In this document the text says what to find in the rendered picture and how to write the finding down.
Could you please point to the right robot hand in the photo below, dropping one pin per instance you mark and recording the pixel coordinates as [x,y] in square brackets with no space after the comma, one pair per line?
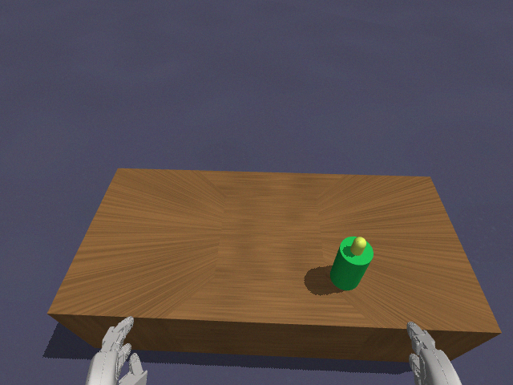
[432,367]

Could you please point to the bottle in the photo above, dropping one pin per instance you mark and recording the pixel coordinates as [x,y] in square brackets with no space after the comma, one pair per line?
[352,260]

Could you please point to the left robot hand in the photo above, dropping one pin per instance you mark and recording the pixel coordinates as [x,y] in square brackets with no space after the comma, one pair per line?
[105,366]

